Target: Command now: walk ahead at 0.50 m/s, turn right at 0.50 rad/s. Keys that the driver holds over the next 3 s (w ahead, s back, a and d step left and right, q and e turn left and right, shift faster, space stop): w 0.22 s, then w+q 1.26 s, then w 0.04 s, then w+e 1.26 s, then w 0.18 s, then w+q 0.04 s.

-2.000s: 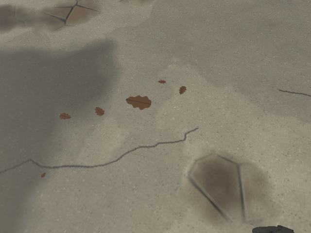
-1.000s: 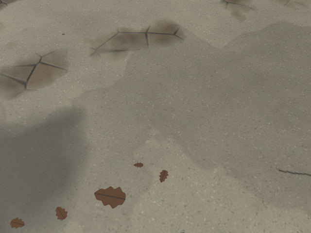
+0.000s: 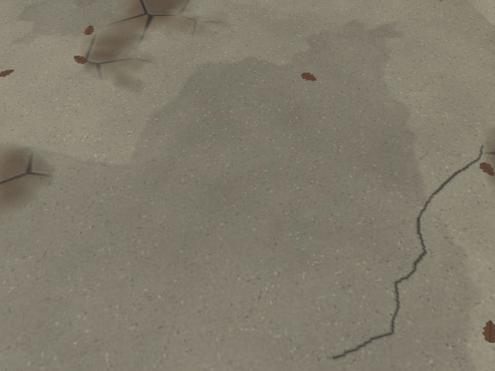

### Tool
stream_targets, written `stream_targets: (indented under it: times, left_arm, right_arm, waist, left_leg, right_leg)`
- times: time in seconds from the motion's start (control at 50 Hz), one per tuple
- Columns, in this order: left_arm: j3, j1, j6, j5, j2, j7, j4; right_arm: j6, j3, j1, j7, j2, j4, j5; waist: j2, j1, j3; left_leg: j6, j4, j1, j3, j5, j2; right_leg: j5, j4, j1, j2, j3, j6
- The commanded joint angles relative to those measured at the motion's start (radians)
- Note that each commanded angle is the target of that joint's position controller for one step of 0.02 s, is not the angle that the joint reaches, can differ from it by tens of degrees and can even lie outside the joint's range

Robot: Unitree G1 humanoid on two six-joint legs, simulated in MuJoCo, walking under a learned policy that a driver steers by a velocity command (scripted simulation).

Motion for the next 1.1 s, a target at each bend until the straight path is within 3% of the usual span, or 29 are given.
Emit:
stream_targets:
  times: [0.02, 0.12, 0.16, 0.2, 0.22, 0.24, 0.26, 0.28, 0.3, 0.32, 0.34, 0.36, 0.4, 0.46, 0.52, 0.64, 0.7, 0.74, 0.76, 0.78, 0.8, 0.82, 0.84, 0.86, 0.9, 0.96, 1.04, 1.1]
  left_arm:
    - [0.027, 0.055, -0.017, 0.000, 0.143, 0.005, -0.046]
    - [0.012, 0.138, -0.023, 0.011, 0.128, 0.018, -0.014]
    - [0.011, 0.141, -0.025, 0.017, 0.142, 0.025, -0.007]
    - [0.013, 0.096, -0.029, 0.019, 0.163, 0.030, -0.010]
    - [0.015, 0.084, -0.031, 0.022, 0.175, 0.029, -0.009]
    - [0.016, 0.063, -0.031, 0.025, 0.184, 0.024, -0.007]
    - [0.006, 0.067, -0.036, 0.022, 0.152, 0.020, -0.025]
    - [-0.008, 0.193, -0.037, -0.014, 0.067, 0.012, -0.037]
    - [-0.004, 0.170, -0.039, 0.023, 0.116, 0.011, -0.030]
    - [-0.002, 0.088, -0.037, 0.036, 0.121, 0.007, -0.046]
    - [-0.008, 0.013, -0.040, 0.042, 0.116, 0.001, -0.063]
    - [-0.010, -0.019, -0.037, 0.044, 0.102, -0.004, -0.077]
    - [-0.020, -0.009, -0.018, 0.054, 0.079, -0.012, -0.083]
    - [-0.030, -0.064, -0.006, 0.052, 0.065, -0.016, -0.109]
    - [-0.040, -0.218, -0.003, 0.046, 0.059, -0.016, -0.164]
    - [-0.052, -0.397, -0.014, 0.027, 0.057, -0.015, -0.231]
    - [-0.045, -0.359, -0.027, 0.022, 0.085, -0.009, -0.237]
    - [-0.029, -0.201, -0.045, 0.026, 0.118, 0.006, -0.193]
    - [-0.010, -0.078, -0.059, 0.046, 0.182, 0.021, -0.177]
    - [0.011, 0.017, -0.051, 0.067, 0.271, 0.035, -0.182]
    - [0.021, -0.007, -0.030, 0.053, 0.278, 0.033, -0.168]
    - [-0.001, -0.070, -0.024, 0.046, 0.171, 0.026, -0.187]
    - [-0.016, -0.115, -0.026, 0.037, 0.108, 0.021, -0.191]
    - [-0.024, -0.135, -0.030, 0.038, 0.085, 0.020, -0.189]
    - [-0.024, -0.112, -0.046, 0.031, 0.082, 0.021, -0.166]
    - [-0.014, -0.069, -0.066, 0.018, 0.099, 0.014, -0.142]
    - [-0.009, -0.027, -0.064, 0.019, 0.103, 0.011, -0.112]
    - [-0.005, -0.013, -0.061, 0.020, 0.113, 0.010, -0.097]
  right_arm:
    - [-0.005, -0.008, -0.066, 0.004, -0.065, -0.075, 0.002]
    - [-0.022, 0.011, -0.197, 0.019, -0.053, -0.123, 0.011]
    - [-0.029, 0.011, -0.208, 0.019, -0.064, -0.137, 0.015]
    - [-0.036, 0.003, -0.113, 0.013, -0.087, -0.115, 0.017]
    - [-0.041, -0.008, -0.020, 0.003, -0.109, -0.085, 0.020]
    - [-0.048, -0.018, 0.132, -0.010, -0.125, -0.037, 0.021]
    - [-0.055, -0.032, 0.289, -0.025, -0.173, -0.006, 0.005]
    - [-0.052, -0.063, 0.373, -0.025, -0.292, 0.006, -0.012]
    - [-0.037, -0.050, 0.304, -0.008, -0.226, 0.017, 0.025]
    - [-0.033, -0.036, 0.190, -0.001, -0.164, -0.003, 0.041]
    - [-0.035, -0.022, 0.138, 0.005, -0.110, -0.010, 0.038]
    - [-0.039, -0.015, 0.133, 0.004, -0.092, -0.002, 0.034]
    - [-0.050, -0.010, 0.155, 0.002, -0.088, 0.028, 0.039]
    - [-0.057, -0.024, 0.210, -0.002, -0.128, 0.052, 0.046]
    - [-0.049, -0.030, 0.258, -0.005, -0.135, 0.063, 0.048]
    - [-0.040, -0.044, 0.345, -0.010, -0.152, 0.069, 0.037]
    - [-0.035, -0.053, 0.311, -0.018, -0.172, 0.046, 0.028]
    - [-0.038, -0.057, 0.268, -0.017, -0.181, 0.029, 0.033]
    - [-0.046, -0.045, 0.265, -0.010, -0.137, 0.012, 0.045]
    - [-0.049, -0.024, 0.301, -0.009, -0.048, -0.028, 0.075]
    - [-0.037, -0.029, 0.353, -0.013, -0.090, -0.037, 0.053]
    - [-0.020, -0.035, 0.328, -0.015, -0.126, -0.006, 0.033]
    - [-0.017, -0.033, 0.275, -0.003, -0.113, -0.006, 0.027]
    - [-0.012, -0.032, 0.253, 0.006, -0.096, -0.011, 0.024]
    - [0.009, -0.031, 0.235, 0.023, -0.089, -0.018, 0.007]
    - [0.022, -0.027, 0.166, 0.038, -0.080, -0.054, 0.009]
    - [0.025, -0.017, 0.039, 0.052, -0.068, -0.102, 0.009]
    - [0.019, 0.000, -0.058, 0.064, -0.048, -0.135, 0.012]
  waist:
    - [-0.088, 0.008, -0.010]
    - [-0.098, 0.059, 0.009]
    - [-0.106, 0.050, 0.020]
    - [-0.117, -0.007, 0.003]
    - [-0.120, -0.046, -0.042]
    - [-0.091, -0.120, -0.119]
    - [-0.037, -0.179, -0.226]
    - [0.206, -0.136, -0.358]
    - [0.142, -0.101, -0.304]
    - [0.055, -0.057, -0.132]
    - [-0.019, -0.055, -0.065]
    - [-0.009, -0.040, -0.028]
    - [0.033, -0.009, -0.033]
    - [0.034, -0.012, -0.035]
    - [0.030, -0.050, 0.003]
    - [0.037, -0.116, -0.018]
    - [0.053, -0.082, -0.037]
    - [0.019, -0.001, -0.093]
    - [-0.077, 0.050, -0.192]
    - [-0.251, 0.066, -0.307]
    - [-0.324, 0.010, -0.304]
    - [-0.154, -0.010, -0.176]
    - [-0.088, -0.015, -0.090]
    - [-0.109, -0.029, -0.058]
    - [-0.154, -0.041, -0.039]
    - [-0.134, -0.045, -0.049]
    - [-0.120, -0.028, -0.015]
    - [-0.124, -0.009, 0.010]
  left_leg:
    - [-0.002, -0.112, -0.066, 0.030, 0.111, -0.030]
    - [0.042, -0.293, -0.035, 0.062, 0.182, -0.074]
    - [0.073, -0.352, 0.013, 0.063, 0.155, -0.091]
    - [0.111, -0.411, 0.170, 0.070, 0.084, -0.129]
    - [0.129, -0.424, 0.290, 0.082, 0.037, -0.164]
    - [0.154, -0.484, 0.457, 0.098, 0.058, -0.180]
    - [0.199, -0.488, 0.692, -0.050, -0.010, -0.039]
    - [0.360, -0.549, 0.952, -0.551, -0.078, 0.232]
    - [0.370, -0.679, 0.893, -0.752, -0.105, 0.241]
    - [0.358, -0.685, 0.739, -0.601, -0.177, 0.208]
    - [0.338, -0.707, 0.630, -0.486, -0.113, 0.158]
    - [0.317, -0.724, 0.563, -0.405, -0.022, 0.108]
    - [0.297, -0.747, 0.489, -0.310, 0.124, 0.045]
    - [0.320, -0.773, 0.458, -0.256, 0.192, 0.017]
    - [0.309, -0.801, 0.450, -0.244, 0.150, -0.007]
    - [0.270, -0.710, 0.537, -0.272, 0.257, -0.013]
    - [0.236, -0.628, 0.540, -0.324, 0.305, 0.003]
    - [0.199, -0.474, 0.480, -0.321, 0.325, -0.045]
    - [0.170, -0.254, 0.400, -0.254, 0.231, -0.115]
    - [0.130, 0.017, 0.156, -0.105, -0.161, -0.236]
    - [0.135, 0.160, 0.010, -0.051, -0.384, -0.235]
    - [0.141, 0.227, -0.017, -0.075, -0.306, -0.159]
    - [0.132, 0.211, -0.003, -0.067, -0.229, -0.132]
    - [0.122, 0.181, 0.023, -0.056, -0.187, -0.107]
    - [0.103, 0.178, 0.039, -0.035, -0.141, -0.088]
    - [0.086, 0.179, -0.018, -0.028, -0.068, -0.078]
    - [0.068, 0.064, -0.087, -0.003, 0.046, -0.067]
    - [0.080, -0.120, -0.026, 0.047, 0.142, -0.068]
  right_leg:
    - [0.354, -0.098, 0.058, -0.260, 0.221, -0.102]
    - [0.483, -0.067, 0.158, -0.279, 0.206, -0.077]
    - [0.538, -0.051, 0.187, -0.304, 0.215, -0.066]
    - [0.704, 0.012, 0.173, -0.308, 0.194, -0.034]
    - [0.843, 0.108, 0.170, -0.297, 0.181, -0.020]
    - [0.877, 0.282, 0.153, -0.257, 0.131, -0.003]
    - [0.647, 0.531, 0.008, -0.214, 0.098, 0.011]
    - [0.040, 0.933, -0.309, -0.022, 0.009, 0.069]
    - [-0.283, 1.013, -0.446, -0.024, 0.063, 0.054]
    - [-0.198, 1.015, -0.499, -0.102, 0.051, 0.055]
    - [-0.137, 0.958, -0.493, -0.142, 0.034, 0.059]
    - [-0.117, 0.902, -0.479, -0.171, 0.023, 0.066]
    - [-0.102, 0.820, -0.411, -0.194, 0.006, 0.097]
    - [-0.073, 0.716, -0.430, -0.205, -0.029, 0.142]
    - [0.038, 0.546, -0.479, -0.215, -0.046, 0.179]
    - [0.144, 0.332, -0.441, -0.172, -0.046, 0.192]
    - [0.064, 0.244, -0.318, -0.149, -0.027, 0.168]
    - [0.041, 0.133, -0.077, -0.131, -0.030, 0.134]
    - [-0.054, 0.083, 0.113, -0.273, 0.104, 0.089]
    - [-0.241, 0.016, 0.354, -0.525, 0.430, 0.020]
    - [-0.314, -0.050, 0.318, -0.605, 0.687, -0.051]
    - [-0.370, -0.048, 0.208, -0.559, 0.570, -0.043]
    - [-0.267, -0.069, 0.103, -0.498, 0.419, -0.025]
    - [-0.140, -0.092, 0.043, -0.454, 0.301, -0.001]
    - [0.049, -0.109, 0.004, -0.402, 0.158, 0.013]
    - [0.230, -0.123, 0.032, -0.409, 0.059, -0.005]
    - [0.309, -0.143, 0.057, -0.397, -0.062, -0.012]
    - [0.318, -0.144, 0.048, -0.379, -0.149, 0.005]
